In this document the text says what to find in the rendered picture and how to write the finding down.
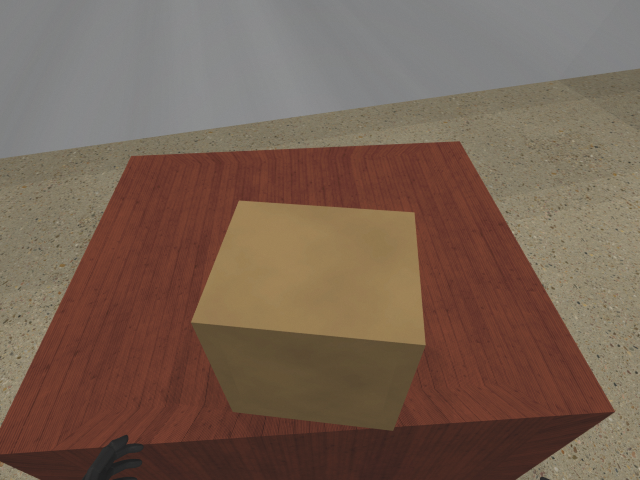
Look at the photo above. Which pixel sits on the carton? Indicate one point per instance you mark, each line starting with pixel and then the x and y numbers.
pixel 315 313

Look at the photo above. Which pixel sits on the pedestal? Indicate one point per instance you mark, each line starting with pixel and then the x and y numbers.
pixel 500 387

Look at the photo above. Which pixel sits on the left robot hand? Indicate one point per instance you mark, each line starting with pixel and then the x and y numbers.
pixel 103 467

